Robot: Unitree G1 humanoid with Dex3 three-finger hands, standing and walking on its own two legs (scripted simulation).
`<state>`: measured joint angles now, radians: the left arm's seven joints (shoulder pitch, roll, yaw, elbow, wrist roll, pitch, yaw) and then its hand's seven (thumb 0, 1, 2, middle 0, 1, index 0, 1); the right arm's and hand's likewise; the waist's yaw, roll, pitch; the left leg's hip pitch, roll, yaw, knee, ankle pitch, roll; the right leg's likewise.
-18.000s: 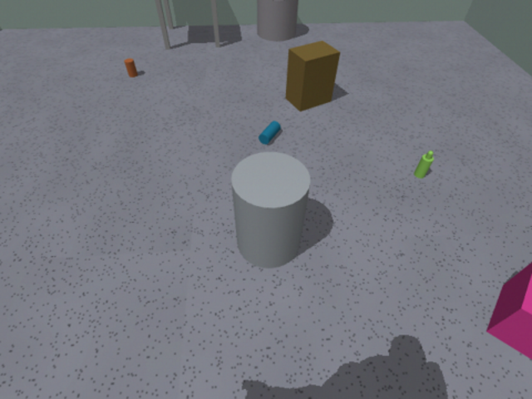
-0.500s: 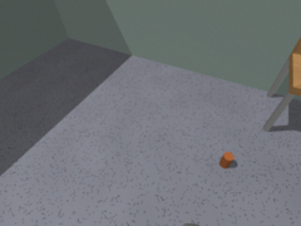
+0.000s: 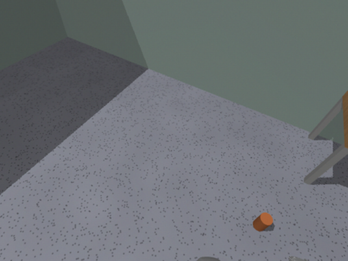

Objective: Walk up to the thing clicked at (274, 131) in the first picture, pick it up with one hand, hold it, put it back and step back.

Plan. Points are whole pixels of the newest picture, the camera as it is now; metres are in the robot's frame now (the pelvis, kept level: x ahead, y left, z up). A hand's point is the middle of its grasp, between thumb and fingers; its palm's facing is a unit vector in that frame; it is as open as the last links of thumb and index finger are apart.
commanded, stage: walk up
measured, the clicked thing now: out of the picture -0.77 -0.98 -0.73
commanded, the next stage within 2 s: none
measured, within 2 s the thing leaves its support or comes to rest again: neither
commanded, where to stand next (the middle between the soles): +0.38 +0.00 m, yaw -1 degrees
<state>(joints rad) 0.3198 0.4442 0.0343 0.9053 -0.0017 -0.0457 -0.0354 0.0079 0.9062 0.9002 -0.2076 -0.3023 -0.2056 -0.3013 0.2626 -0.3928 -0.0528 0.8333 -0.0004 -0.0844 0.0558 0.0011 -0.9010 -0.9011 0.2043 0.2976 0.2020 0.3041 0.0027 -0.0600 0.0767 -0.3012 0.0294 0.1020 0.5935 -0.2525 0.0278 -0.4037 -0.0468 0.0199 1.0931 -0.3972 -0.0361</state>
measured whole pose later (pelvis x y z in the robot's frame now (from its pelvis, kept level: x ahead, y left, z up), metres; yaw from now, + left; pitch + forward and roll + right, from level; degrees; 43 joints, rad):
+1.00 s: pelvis +0.37 +0.08 +0.00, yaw -42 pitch -2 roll -2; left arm 0.23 0.43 0.05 0.81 0.01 0.05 -0.01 0.00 0.91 0.90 -0.21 -0.30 -0.20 -0.30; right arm 0.10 -0.35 -0.03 0.76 0.00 0.02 0.04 0.00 -0.90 -0.90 0.21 0.30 0.20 0.30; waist 0.00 -0.02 0.18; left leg -0.33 0.10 0.19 0.57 -0.21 0.06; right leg -0.47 -0.01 0.01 1.06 -0.39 0.05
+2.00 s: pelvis +0.37 +0.07 +0.00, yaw -100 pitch -1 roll +0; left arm 0.21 0.42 0.04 0.72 0.02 -0.01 -0.01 0.00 0.91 0.90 -0.21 -0.30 -0.21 -0.30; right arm 0.26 -0.44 -0.07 0.79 0.00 0.04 0.06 0.01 -0.90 -0.90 0.20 0.30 0.20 0.30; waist -0.03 0.07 0.13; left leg -0.42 0.11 0.05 1.05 -0.53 -0.03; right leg -0.34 0.01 0.03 0.65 -0.29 -0.01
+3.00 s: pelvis +0.43 +0.04 -0.02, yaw -141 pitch -2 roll +0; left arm 0.22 0.42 0.05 0.80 0.01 0.02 0.01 0.01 0.90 0.90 -0.21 -0.30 -0.21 -0.30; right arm 0.27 -0.39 -0.03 0.83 -0.03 -0.04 0.01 0.00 -0.90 -0.90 0.21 0.30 0.20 0.30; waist -0.03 -0.02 0.11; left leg -0.38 0.06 0.09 0.81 -0.40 0.02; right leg -0.49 0.09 0.12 1.08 -0.51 -0.01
